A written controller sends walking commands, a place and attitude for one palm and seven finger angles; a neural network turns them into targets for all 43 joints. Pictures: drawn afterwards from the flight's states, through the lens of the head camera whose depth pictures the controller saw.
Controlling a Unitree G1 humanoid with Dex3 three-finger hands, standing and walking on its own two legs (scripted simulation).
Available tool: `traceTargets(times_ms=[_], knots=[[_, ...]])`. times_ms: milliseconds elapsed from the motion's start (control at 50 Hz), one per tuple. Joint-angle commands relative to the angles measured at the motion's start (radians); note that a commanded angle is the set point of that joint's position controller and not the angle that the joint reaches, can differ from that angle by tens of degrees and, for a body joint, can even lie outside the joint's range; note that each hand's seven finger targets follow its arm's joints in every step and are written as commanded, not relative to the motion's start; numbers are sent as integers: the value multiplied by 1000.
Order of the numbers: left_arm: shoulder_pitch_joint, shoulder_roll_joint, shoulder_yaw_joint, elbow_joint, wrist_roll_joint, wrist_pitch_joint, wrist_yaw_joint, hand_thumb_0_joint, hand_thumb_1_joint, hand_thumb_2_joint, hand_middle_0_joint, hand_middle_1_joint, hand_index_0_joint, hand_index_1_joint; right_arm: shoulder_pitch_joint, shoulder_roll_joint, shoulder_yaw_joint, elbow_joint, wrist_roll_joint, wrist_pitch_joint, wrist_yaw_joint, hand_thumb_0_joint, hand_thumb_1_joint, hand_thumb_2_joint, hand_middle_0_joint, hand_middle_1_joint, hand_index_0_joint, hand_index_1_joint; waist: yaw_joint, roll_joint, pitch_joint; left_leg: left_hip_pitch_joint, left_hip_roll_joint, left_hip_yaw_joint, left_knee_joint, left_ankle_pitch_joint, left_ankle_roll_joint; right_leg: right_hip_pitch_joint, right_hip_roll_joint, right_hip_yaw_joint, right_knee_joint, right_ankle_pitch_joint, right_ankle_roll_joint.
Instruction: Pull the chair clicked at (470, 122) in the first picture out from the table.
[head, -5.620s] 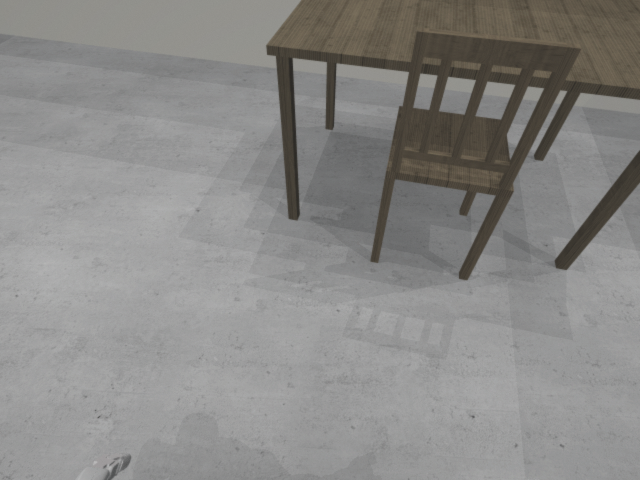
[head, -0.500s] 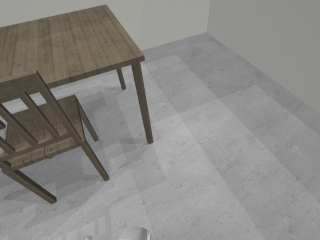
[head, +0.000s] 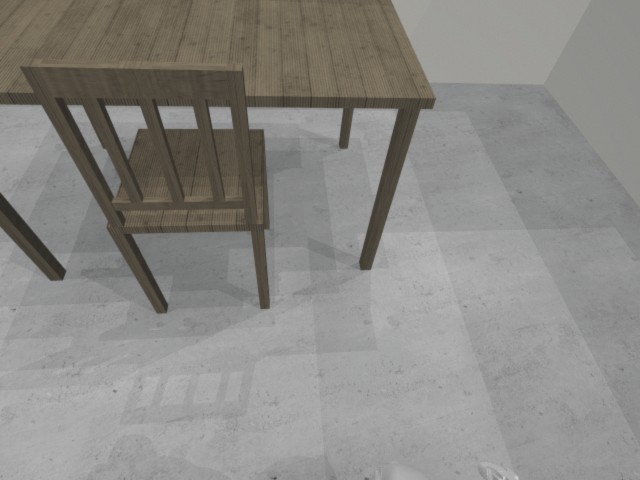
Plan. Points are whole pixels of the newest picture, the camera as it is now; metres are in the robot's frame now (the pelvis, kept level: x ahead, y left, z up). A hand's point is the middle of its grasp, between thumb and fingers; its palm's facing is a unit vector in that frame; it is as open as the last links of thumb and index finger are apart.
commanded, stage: turn to face it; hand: left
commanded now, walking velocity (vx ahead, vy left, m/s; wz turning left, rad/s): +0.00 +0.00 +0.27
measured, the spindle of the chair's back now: (164, 153) +0.69 +0.38 -0.08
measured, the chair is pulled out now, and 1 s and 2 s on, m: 0.00 0.00 0.00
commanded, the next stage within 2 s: take the last steps up to it in 0.22 s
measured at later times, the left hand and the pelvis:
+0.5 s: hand out of the picture +0.01 +0.16 -0.14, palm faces +0.22 -0.94 -0.24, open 7.3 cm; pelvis -0.01 -0.03 +0.01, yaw +10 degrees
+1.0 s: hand out of the picture +0.03 +0.27 -0.17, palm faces +0.28 -0.94 -0.16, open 7.3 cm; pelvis +0.06 +0.09 +0.01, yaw +13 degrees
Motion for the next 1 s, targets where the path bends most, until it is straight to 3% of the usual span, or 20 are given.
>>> traceTargets(times_ms=[0,120,200,220,240,260,280,340,420,540,620,680,700,720,740,760,800,840,900,980], knots=[[-20,42,3,-80,0,-24,5,0,900,900,-200,-300,-200,-300,60,-194,-49,-35,-2,-13,-18,0,-900,-900,200,300,200,300,-52,149,-129,155,245,-233,-194,495,140,-29,19,36,-78,24,7],[-38,16,-5,-91,-2,-29,12,0,900,900,-200,-300,-200,-300,66,-185,-50,-19,-10,-2,-16,0,-900,-900,200,300,200,300,-52,186,-98,70,233,-303,-208,357,141,96,61,31,-270,5,-19],[53,21,-3,-64,-6,-53,21,0,900,900,-200,-300,-200,-300,53,-159,-50,-11,1,-3,-12,0,-900,-900,200,300,200,300,-1,132,-139,-26,176,-293,-99,326,84,339,70,25,-623,226,-32],[71,60,4,-60,3,-66,26,0,900,900,-200,-300,-200,-300,71,-116,-44,-8,9,-6,-7,0,-900,-900,200,300,200,300,3,15,-149,-110,107,-236,-1,188,25,441,-24,121,-741,290,-54],[78,140,17,-56,15,-76,32,0,900,900,-200,-300,-200,-300,93,-52,-32,-23,15,-9,-3,0,-900,-900,200,300,200,300,-6,-221,-145,-266,-38,-82,171,-124,-50,506,-257,354,-786,420,-150],[80,167,21,-74,10,-72,29,0,900,900,-200,-300,-200,-300,64,-94,-45,-37,7,6,-7,0,-900,-900,200,300,200,300,14,-208,-135,-237,-31,-100,354,-307,-58,370,-365,390,-806,451,-248],[42,140,23,-75,8,-71,33,0,900,900,-200,-300,-200,-300,50,-98,-52,-23,0,21,-7,0,-900,-900,200,300,200,300,4,-207,-107,-239,-15,-129,478,-294,-54,299,-322,366,-812,416,-269],[-26,76,8,-84,5,-77,25,0,900,900,-200,-300,-200,-300,114,-86,-52,37,-7,28,8,0,-900,-900,200,300,200,300,-36,-84,-48,-280,20,-98,627,-114,-72,282,-206,207,-834,214,-217],[46,66,12,-46,10,-96,21,0,900,900,-200,-300,-200,-300,87,-82,-51,36,-17,20,24,0,-900,-900,200,300,200,300,-5,-103,-6,-326,58,-63,576,-47,-87,303,-223,206,-911,-20,-196],[163,94,16,34,20,-110,9,0,900,900,-200,-300,-200,-300,10,-55,-37,16,-12,1,38,0,-900,-900,200,300,200,300,41,-124,-17,-305,69,-2,319,-78,-80,397,-237,171,-929,-34,-206],[148,112,20,56,26,-106,5,0,900,900,-200,-300,-200,-300,39,-40,-26,14,-6,-17,42,0,-900,-900,200,300,200,300,23,-164,-30,-138,51,42,134,-113,-57,311,-231,118,-907,-45,-200],[114,100,17,72,17,-91,0,0,900,900,-200,-300,-200,-300,180,-50,-24,66,-7,-33,29,0,-900,-900,200,300,200,300,-46,-95,-43,169,-1,124,-80,-28,-50,126,-152,21,-798,-138,-152],[111,63,9,69,14,-85,-5,0,900,900,-200,-300,-200,-300,262,-96,-33,90,-6,-42,16,0,-900,-900,200,300,200,300,-84,30,-68,307,43,61,-135,-97,-40,32,-107,-20,-657,-121,-123],[93,-11,-5,47,9,-81,-12,0,900,900,-200,-300,-200,-300,369,-184,-53,115,-15,-51,4,0,-900,-900,200,300,200,300,-133,282,-73,364,260,-265,-274,-285,29,-122,7,-119,-357,-108,-76],[26,-40,-17,3,12,-87,-12,0,900,900,-200,-300,-200,-300,446,-240,-59,132,-16,-51,-10,0,-900,-900,200,300,200,300,-152,311,-12,333,392,-458,-390,-295,109,-250,57,-85,-141,-144,-75],[2,-20,-14,-10,19,-83,-9,0,900,900,-200,-300,-200,-300,403,-240,-55,131,-12,-48,-14,0,-900,-900,200,300,200,300,-133,294,-18,261,421,-501,-410,-417,141,-269,20,2,-11,-130,-98],[8,-10,-6,28,18,-86,-23,0,900,900,-200,-300,-200,-300,273,-131,-24,104,-6,-60,-22,0,-900,-900,200,300,200,300,-82,208,76,142,330,-335,-424,-302,119,-255,-21,35,69,59,-101],[76,-35,-13,71,16,-85,-30,0,900,900,-200,-300,-200,-300,237,-79,-6,103,0,-83,-25,0,-900,-900,200,300,200,300,-38,153,55,148,260,-176,-402,10,102,-194,-22,27,58,176,-85],[87,-41,-11,80,14,-79,-26,0,900,900,-200,-300,-200,-300,276,-60,-5,131,6,-104,-32,0,-900,-900,200,300,200,300,-22,111,13,215,251,-111,-380,311,124,-197,-14,27,40,220,-67],[2,-51,-11,53,11,-75,-26,0,900,900,-200,-300,-200,-300,337,-47,-3,176,8,-111,-40,0,-900,-900,200,300,200,300,-30,114,24,297,254,-78,-356,516,130,-252,-5,13,-34,248,-62]])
